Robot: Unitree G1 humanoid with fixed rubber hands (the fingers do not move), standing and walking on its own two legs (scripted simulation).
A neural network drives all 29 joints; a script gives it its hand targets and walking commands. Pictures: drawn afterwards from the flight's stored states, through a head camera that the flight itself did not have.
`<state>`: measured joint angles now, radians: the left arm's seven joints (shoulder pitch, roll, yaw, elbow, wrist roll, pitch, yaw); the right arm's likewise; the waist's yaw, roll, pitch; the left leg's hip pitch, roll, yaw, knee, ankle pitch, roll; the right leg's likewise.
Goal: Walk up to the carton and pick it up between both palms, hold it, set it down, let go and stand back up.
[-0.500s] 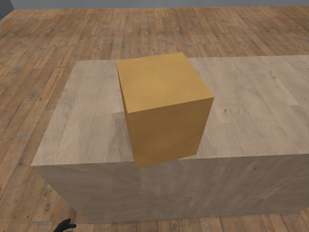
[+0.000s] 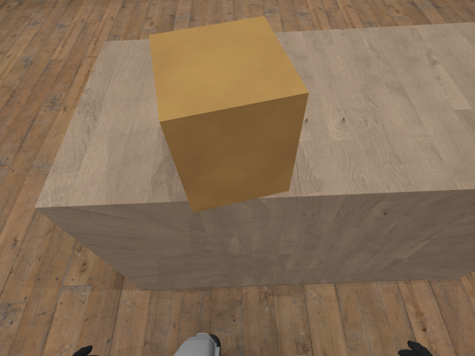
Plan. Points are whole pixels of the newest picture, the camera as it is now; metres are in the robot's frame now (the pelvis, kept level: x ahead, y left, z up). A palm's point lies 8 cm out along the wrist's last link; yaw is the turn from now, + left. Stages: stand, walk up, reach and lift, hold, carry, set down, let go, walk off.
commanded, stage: walk up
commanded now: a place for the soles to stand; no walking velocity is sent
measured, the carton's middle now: (226, 120) +0.50 +0.05 +0.08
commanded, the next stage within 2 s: none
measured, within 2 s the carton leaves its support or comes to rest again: neither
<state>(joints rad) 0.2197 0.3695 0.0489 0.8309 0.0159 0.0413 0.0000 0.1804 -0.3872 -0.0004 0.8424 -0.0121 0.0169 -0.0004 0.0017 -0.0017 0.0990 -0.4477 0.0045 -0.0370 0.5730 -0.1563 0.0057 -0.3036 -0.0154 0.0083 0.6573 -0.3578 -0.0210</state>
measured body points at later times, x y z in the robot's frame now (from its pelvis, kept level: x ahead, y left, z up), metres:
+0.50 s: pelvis -0.08 +0.02 +0.00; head -0.07 +0.03 +0.45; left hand +0.02 +0.34 -0.11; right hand +0.04 -0.29 -0.10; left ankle -0.07 +0.12 -0.72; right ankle -0.04 -0.11 -0.71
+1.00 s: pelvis -0.06 +0.02 +0.01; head -0.06 +0.02 +0.46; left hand +0.04 +0.34 -0.08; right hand +0.07 -0.28 -0.10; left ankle -0.06 +0.13 -0.72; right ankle -0.07 -0.11 -0.72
